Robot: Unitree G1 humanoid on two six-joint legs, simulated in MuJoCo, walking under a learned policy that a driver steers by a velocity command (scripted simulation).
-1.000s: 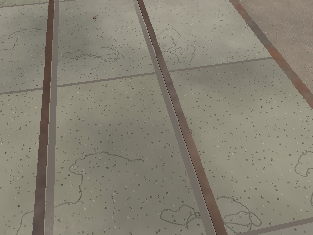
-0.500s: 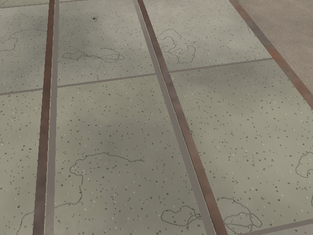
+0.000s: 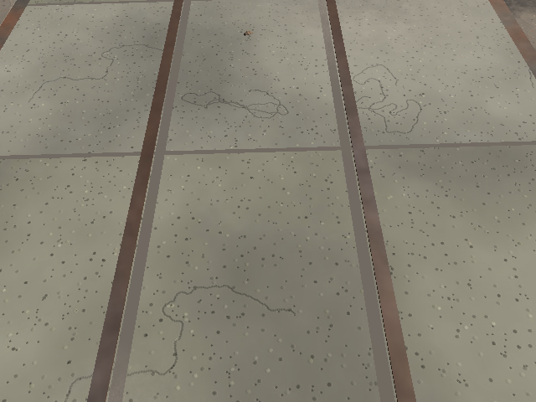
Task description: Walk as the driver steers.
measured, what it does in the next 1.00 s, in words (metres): walks ahead, turning left: left foot, then right foot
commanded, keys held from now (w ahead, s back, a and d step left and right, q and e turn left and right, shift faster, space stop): w+q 0.40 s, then w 0.60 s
